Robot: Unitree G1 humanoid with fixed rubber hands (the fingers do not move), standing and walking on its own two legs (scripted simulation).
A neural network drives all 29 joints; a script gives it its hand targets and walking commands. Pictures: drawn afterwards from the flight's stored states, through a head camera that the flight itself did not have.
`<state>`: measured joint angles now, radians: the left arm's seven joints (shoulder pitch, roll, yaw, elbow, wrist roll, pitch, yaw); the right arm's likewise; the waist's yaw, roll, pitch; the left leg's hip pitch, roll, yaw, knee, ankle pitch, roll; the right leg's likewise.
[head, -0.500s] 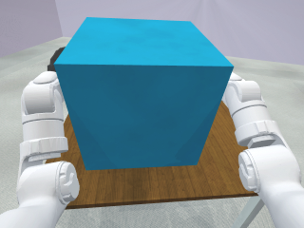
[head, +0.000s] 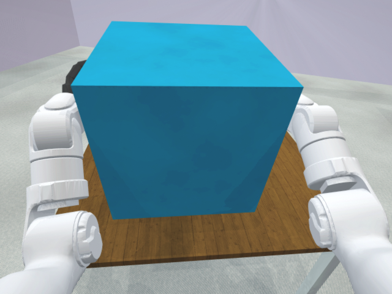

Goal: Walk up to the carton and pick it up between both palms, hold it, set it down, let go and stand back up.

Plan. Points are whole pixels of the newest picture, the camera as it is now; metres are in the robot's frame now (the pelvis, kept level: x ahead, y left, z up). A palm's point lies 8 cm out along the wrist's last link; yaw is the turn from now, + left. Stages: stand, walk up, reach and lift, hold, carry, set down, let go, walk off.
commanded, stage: hold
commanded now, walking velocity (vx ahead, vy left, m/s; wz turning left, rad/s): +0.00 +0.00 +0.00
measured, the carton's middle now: (183, 117) +0.41 +0.01 +0.23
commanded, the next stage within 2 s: none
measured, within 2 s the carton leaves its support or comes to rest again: neither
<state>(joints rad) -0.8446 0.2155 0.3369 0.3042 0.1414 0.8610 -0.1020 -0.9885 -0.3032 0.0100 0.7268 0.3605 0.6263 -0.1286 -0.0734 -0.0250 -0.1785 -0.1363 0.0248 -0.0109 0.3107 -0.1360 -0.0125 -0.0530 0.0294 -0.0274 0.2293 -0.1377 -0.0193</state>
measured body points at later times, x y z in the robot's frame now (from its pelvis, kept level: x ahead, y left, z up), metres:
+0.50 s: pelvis +0.00 +0.00 +0.00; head -0.08 +0.02 +0.44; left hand +0.38 +0.20 +0.29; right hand +0.39 -0.19 +0.29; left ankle +0.02 +0.12 -0.75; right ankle -0.01 -0.11 -0.75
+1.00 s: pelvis +0.00 +0.00 +0.00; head -0.09 +0.01 +0.44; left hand +0.38 +0.20 +0.29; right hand +0.38 -0.19 +0.29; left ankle +0.02 +0.12 -0.75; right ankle -0.01 -0.11 -0.75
